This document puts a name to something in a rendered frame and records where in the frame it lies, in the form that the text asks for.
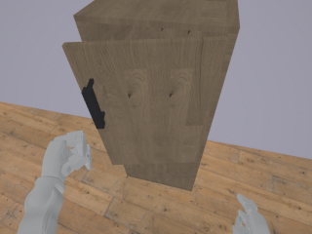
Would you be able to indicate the cupboard door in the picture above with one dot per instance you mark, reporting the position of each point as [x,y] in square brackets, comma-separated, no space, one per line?
[156,94]

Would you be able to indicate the robot left hand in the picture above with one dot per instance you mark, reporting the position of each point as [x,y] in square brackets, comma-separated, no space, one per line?
[60,161]

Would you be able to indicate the robot left forearm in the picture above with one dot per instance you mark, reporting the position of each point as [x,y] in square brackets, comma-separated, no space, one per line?
[42,206]

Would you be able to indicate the robot right hand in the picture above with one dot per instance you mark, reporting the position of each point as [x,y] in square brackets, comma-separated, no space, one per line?
[255,222]

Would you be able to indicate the handle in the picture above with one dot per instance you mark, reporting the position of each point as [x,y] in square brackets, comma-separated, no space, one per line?
[92,104]

